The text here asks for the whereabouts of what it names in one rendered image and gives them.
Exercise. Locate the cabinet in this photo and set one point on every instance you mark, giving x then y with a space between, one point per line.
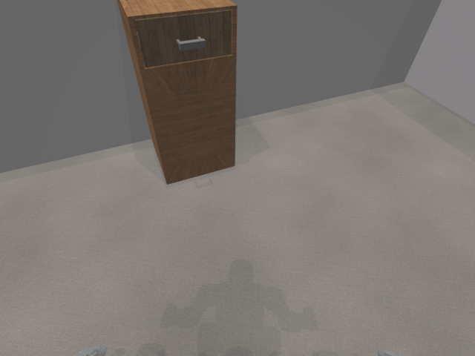
190 106

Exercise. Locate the handle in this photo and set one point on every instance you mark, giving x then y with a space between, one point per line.
191 44

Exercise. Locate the drawer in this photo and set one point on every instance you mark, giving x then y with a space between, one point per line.
157 36

